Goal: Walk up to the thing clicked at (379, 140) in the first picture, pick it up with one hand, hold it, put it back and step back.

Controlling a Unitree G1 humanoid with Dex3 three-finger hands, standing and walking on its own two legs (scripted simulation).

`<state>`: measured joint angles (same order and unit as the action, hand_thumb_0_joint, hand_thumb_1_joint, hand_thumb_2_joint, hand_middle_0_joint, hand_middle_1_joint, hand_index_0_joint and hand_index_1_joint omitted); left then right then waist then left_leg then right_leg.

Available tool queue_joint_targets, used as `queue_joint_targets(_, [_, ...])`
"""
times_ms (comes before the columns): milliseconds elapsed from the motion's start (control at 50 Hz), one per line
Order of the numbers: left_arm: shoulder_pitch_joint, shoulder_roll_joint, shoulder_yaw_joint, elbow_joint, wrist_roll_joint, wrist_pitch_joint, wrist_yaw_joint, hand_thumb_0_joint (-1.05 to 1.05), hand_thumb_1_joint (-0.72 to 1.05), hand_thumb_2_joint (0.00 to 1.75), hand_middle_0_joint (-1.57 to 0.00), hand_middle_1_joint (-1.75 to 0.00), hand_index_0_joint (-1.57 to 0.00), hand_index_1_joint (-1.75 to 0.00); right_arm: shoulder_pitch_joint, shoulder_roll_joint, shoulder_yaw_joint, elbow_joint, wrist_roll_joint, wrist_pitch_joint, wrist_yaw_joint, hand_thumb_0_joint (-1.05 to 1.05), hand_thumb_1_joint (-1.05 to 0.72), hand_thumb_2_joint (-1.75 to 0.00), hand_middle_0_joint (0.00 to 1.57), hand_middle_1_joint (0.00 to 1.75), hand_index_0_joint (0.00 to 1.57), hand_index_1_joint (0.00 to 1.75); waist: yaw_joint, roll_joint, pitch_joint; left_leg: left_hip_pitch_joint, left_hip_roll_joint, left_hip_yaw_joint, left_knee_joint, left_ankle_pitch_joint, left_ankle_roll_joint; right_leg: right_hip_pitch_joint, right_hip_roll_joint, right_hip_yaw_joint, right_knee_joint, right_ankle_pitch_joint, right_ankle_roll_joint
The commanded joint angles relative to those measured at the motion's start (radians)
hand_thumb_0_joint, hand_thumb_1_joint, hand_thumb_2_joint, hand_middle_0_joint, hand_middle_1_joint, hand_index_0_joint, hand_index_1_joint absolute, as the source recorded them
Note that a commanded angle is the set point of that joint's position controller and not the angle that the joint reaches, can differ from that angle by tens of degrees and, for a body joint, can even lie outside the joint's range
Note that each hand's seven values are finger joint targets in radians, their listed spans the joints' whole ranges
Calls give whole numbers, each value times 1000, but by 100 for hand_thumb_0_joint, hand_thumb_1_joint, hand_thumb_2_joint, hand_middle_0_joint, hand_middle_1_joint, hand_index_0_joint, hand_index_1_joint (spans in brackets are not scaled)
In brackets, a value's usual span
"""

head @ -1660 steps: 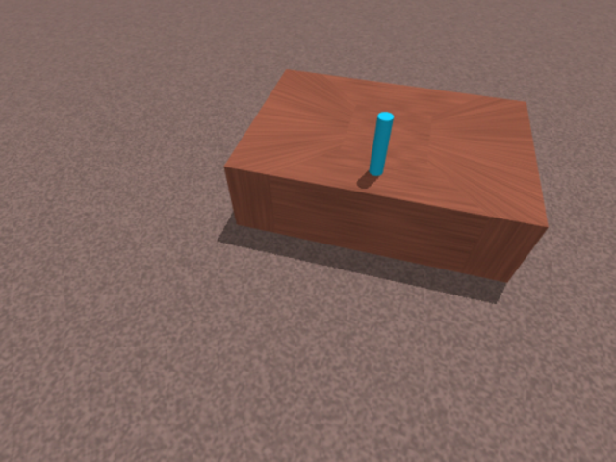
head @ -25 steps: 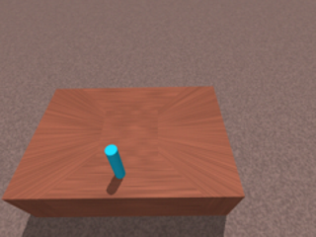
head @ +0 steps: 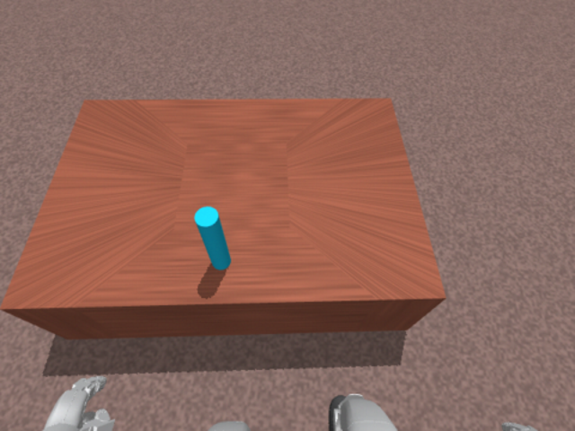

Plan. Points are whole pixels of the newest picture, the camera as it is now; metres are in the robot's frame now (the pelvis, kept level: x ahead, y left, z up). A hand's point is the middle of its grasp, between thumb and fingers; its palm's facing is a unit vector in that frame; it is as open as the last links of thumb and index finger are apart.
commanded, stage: step back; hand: left
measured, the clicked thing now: (214, 241) +0.53 +0.18 -0.31
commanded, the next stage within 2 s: none
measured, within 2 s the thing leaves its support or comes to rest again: neither
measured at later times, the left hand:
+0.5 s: hand out of the picture +0.06 +0.25 -0.13, palm faces -0.12 -0.91 -0.40, open 7.4 cm
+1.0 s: hand out of the picture -0.08 +0.29 -0.15, palm faces -0.07 -0.93 -0.35, open 7.4 cm
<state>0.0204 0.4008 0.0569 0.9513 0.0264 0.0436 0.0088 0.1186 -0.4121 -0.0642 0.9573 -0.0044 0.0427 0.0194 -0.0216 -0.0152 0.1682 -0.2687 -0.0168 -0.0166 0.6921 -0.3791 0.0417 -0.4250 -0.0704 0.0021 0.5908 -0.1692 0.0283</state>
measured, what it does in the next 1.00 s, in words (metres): walks backwards: right foot, then left foot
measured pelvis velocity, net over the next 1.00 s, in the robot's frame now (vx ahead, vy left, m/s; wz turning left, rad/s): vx -0.18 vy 0.02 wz -0.08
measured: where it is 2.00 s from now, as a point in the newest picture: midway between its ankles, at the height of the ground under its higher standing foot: outside the picture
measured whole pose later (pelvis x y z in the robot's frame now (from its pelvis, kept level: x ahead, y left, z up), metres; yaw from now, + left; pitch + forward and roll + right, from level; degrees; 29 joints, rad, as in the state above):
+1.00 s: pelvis -0.18 +0.02 +0.01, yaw -5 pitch -1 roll -1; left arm 0.19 0.40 0.09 0.82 0.02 0.07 0.00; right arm 0.15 -0.35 -0.04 0.85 -0.03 0.02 -0.01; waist 0.02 -0.05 0.17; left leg -0.30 0.02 -0.02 0.54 -0.22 0.02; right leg -0.44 0.13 0.19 1.22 -0.48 0.02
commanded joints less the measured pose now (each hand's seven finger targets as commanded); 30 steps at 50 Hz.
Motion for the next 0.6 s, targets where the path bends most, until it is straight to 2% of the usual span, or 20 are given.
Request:
queue_joint_targets(0, [-44,139,34,-129,-22,7,26,0,90,90,-20,-30,-20,-30,97,-278,-77,-46,-51,-19,-24,0,-90,-90,20,30,20,30,-8,216,-189,131,275,-368,-355,616,44,-116,179,117,333,-394,-61])
queue_joint_targets(20, [25,153,36,-112,-19,19,31,0,90,90,-20,-30,-20,-30,69,-270,-75,-62,-59,-22,-27,0,-90,-90,20,30,20,30,27,127,-196,137,287,-306,-304,722,56,-108,166,177,424,-420,-58])
queue_joint_targets(40, [45,141,34,-114,-15,18,39,0,90,90,-20,-30,-20,-30,50,-311,-79,-89,-48,-21,-31,0,-90,-90,20,30,20,30,4,217,-216,107,339,-355,-308,786,92,-116,196,190,487,-451,-53])
queue_joint_targets(60, [7,163,42,-114,-10,17,45,0,90,90,-20,-30,-20,-30,30,-303,-81,-100,-43,-22,-35,0,-90,-90,20,30,20,30,-14,232,-195,61,354,-383,-330,703,115,-98,190,220,549,-431,-53])
queue_joint_targets(80, [9,180,47,-106,-11,16,43,0,90,90,-20,-30,-20,-30,-14,-278,-74,-112,-40,-28,-41,0,-90,-90,20,30,20,30,7,231,-179,67,337,-346,-307,679,155,-103,176,234,611,-391,-45])
queue_joint_targets(100, [56,184,49,-95,-20,15,39,0,90,90,-20,-30,-20,-30,-53,-241,-66,-127,-50,-31,-46,0,-90,-90,20,30,20,30,43,188,-180,120,268,-245,-260,711,135,-138,181,239,630,-331,-45])
queue_joint_targets(120, [92,175,48,-97,-21,13,34,0,90,90,-20,-30,-20,-30,-59,-218,-57,-136,-43,-34,-51,0,-90,-90,20,30,20,30,66,189,-180,175,262,-212,-222,748,154,-165,179,220,646,-305,-45])
queue_joint_targets(160, [96,170,52,-117,-11,3,30,0,90,90,-20,-30,-20,-30,2,-188,-56,-133,-29,-36,-59,0,-90,-90,20,30,20,30,43,138,-207,306,251,-196,-180,799,150,-191,174,191,585,-295,-29])
queue_joint_targets(240, [31,154,54,-175,-6,-15,20,0,90,90,-20,-30,-20,-30,94,-210,-66,-127,-16,-32,-65,0,-90,-90,20,30,20,30,-25,129,-204,362,285,-213,-160,768,188,-131,134,137,341,-321,-2])
queue_joint_targets(300, [91,138,57,-171,-5,-27,14,0,90,90,-20,-30,-20,-30,63,-223,-65,-144,-12,-25,-58,0,-90,-90,20,30,20,30,-8,158,-236,301,240,-150,-105,688,148,21,103,46,74,-261,-23])
queue_joint_targets(340, [170,121,60,-137,0,-34,14,0,90,90,-20,-30,-20,-30,38,-224,-63,-152,-3,-17,-52,0,-90,-90,20,30,20,30,28,151,-263,238,211,-107,-26,663,110,165,108,1,-149,-50,-44])
queue_joint_targets(360, [196,139,65,-126,5,-40,17,0,90,90,-20,-30,-20,-30,24,-201,-53,-158,5,-14,-49,0,-90,-90,20,30,20,30,37,95,-292,170,183,-84,15,579,79,265,84,41,-206,117,-56])
queue_joint_targets(380, [181,211,83,-139,12,-47,20,0,90,90,-20,-30,-20,-30,19,-162,-38,-172,15,-17,-46,0,-90,-90,20,30,20,30,35,-38,-309,-9,113,-66,82,396,27,385,-30,237,-133,356,-109])
queue_joint_targets(400, [140,267,95,-156,-5,-41,17,0,90,90,-20,-30,-20,-30,-5,-131,-25,-185,19,-13,-47,0,-90,-90,20,30,20,30,52,-205,-250,-137,-46,-1,234,-7,-21,330,-189,419,-164,474,-247])
queue_joint_targets(420, [121,302,96,-188,6,-42,17,0,90,90,-20,-30,-20,-30,-8,-152,-38,-175,10,-1,-62,0,-90,-90,20,30,20,30,79,-272,-207,-123,-59,-66,420,-310,-39,208,-328,583,-199,511,-375])
queue_joint_targets(440, [123,272,96,-192,2,-42,17,0,90,90,-20,-30,-20,-30,10,-180,-45,-158,8,1,-62,0,-90,-90,20,30,20,30,67,-208,-168,-127,-44,-132,489,-304,-45,183,-309,555,-191,514,-372])
queue_joint_targets(480, [86,208,82,-214,-11,-35,22,0,90,90,-20,-30,-20,-30,30,-170,-32,-141,17,-3,-58,0,-90,-90,20,30,20,30,40,-110,-165,-181,-82,-171,517,-226,-39,237,-180,321,-136,568,-290])
queue_joint_targets(500, [71,185,78,-218,-10,-32,26,0,90,90,-20,-30,-20,-30,47,-158,-27,-134,15,-6,-59,0,-90,-90,20,30,20,30,29,-108,-182,-197,-101,-155,512,-189,-46,272,-139,262,-119,574,-256])
queue_joint_targets(520, [89,168,75,-223,-6,-30,25,0,90,90,-20,-30,-20,-30,54,-161,-24,-136,13,-10,-61,0,-90,-90,20,30,20,30,42,-89,-200,-192,-114,-138,507,-162,-53,291,-112,242,-100,574,-240])
queue_joint_targets(580, [120,166,70,-245,5,-24,25,0,90,90,-20,-30,-20,-30,64,-155,-17,-145,11,-16,-67,0,-90,-90,20,30,20,30,58,-107,-216,-215,-86,-95,352,-141,-69,369,-106,229,-101,498,-248])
